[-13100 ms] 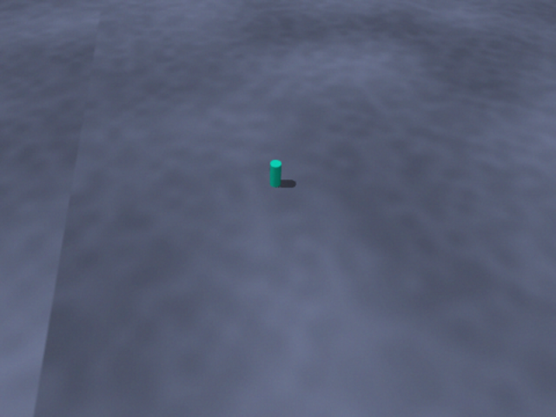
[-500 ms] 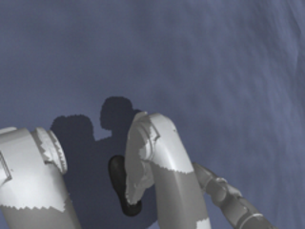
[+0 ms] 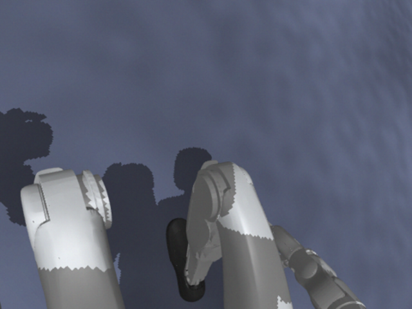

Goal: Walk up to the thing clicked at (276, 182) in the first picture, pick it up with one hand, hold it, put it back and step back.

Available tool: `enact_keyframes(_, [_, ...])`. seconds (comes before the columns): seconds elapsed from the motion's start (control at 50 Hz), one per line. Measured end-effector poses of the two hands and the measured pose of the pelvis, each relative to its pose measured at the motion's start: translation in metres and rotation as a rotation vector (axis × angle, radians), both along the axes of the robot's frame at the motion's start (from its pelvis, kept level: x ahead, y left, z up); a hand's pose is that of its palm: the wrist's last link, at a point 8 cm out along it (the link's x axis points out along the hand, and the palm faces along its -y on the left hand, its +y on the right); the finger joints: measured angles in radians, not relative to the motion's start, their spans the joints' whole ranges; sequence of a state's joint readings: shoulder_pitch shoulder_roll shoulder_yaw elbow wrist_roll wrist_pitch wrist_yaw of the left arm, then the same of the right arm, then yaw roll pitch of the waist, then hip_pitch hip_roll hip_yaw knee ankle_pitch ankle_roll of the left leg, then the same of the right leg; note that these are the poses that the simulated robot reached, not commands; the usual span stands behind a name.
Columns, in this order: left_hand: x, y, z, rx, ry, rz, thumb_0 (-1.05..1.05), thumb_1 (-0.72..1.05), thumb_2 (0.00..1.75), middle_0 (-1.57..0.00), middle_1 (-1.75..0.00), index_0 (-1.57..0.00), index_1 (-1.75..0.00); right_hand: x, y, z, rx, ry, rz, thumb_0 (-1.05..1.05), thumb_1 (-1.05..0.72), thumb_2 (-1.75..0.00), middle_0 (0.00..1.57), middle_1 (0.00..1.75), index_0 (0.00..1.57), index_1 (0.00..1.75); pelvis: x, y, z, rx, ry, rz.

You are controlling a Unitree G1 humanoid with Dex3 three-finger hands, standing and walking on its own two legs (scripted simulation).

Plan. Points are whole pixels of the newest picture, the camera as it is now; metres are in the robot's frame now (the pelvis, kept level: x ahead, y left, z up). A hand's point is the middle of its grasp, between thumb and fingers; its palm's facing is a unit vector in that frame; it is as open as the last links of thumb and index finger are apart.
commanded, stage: settle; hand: left
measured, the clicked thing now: out of the picture +0.39 +0.35 -0.16
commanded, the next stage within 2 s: lift in 1.54 s
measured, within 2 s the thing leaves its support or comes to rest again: neither
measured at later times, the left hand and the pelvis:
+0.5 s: hand out of the picture +0.37 +0.35 -0.03, palm faces +0.48 -0.88 -0.03, open 7.6 cm; pelvis +0.01 -0.01 +0.03, yaw +5 degrees
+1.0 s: hand out of the picture +0.38 +0.35 +0.02, palm faces +0.49 -0.87 -0.03, open 7.6 cm; pelvis +0.02 -0.02 +0.06, yaw +8 degrees
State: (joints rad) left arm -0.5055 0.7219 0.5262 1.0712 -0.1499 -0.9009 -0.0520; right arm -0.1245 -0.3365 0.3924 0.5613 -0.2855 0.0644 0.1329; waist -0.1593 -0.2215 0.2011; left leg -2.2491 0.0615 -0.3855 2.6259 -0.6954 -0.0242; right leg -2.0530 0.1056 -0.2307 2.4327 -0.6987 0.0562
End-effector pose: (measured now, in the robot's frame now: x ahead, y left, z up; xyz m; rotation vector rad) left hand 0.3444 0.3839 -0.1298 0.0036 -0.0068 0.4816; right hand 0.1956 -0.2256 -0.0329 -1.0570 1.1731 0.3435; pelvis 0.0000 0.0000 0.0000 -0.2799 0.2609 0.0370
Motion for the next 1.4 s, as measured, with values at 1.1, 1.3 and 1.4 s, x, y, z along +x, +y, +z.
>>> enact_keyframes(1.1, [-0.011,0.0,0.158,0.003,0.047,0.034,-0.02,-0.16,1.16,-0.82,-1.09,-0.89,-1.11,0.01,-0.024,-0.007,0.258,-0.077,-0.37,0.0,-0.88,-0.89,0.21,0.3,0.2,0.3,0.015,-0.02,0.063,0.129,0.272,0.083])
enact_keyframes(1.3, [-0.012,-0.001,0.168,0.002,0.051,0.037,-0.02,-0.16,1.16,-0.82,-1.09,-0.89,-1.11,0.008,-0.023,-0.001,0.269,-0.083,-0.377,0.0,-0.88,-0.89,0.21,0.3,0.2,0.3,0.015,-0.021,0.071,0.135,0.28,0.09])
enact_keyframes(1.4, [-0.011,-0.003,0.171,0.0,0.052,0.037,-0.02,-0.16,1.16,-0.82,-1.09,-0.89,-1.11,0.007,-0.024,0.0,0.274,-0.083,-0.378,0.0,-0.88,-0.89,0.21,0.3,0.2,0.3,0.015,-0.022,0.073,0.139,0.281,0.093])
